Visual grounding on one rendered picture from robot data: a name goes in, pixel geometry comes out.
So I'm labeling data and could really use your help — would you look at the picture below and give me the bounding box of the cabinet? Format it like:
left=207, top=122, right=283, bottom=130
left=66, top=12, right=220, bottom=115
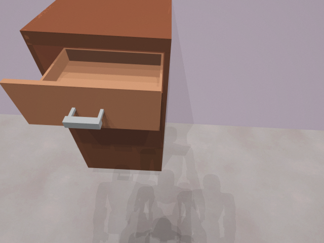
left=20, top=0, right=172, bottom=171

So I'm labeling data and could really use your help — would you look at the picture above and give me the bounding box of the handle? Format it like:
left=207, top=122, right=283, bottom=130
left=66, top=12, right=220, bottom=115
left=62, top=107, right=104, bottom=130

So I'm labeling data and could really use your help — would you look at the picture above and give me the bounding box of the drawer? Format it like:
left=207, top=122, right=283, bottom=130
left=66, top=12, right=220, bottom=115
left=0, top=48, right=164, bottom=131

